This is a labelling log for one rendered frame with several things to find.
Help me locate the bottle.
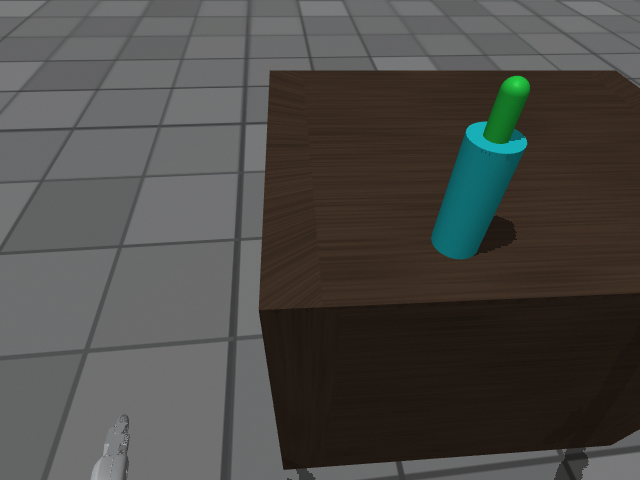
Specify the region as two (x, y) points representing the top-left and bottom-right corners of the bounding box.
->
(431, 76), (530, 259)

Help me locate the left robot hand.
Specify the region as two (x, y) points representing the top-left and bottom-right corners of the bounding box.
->
(90, 414), (130, 480)

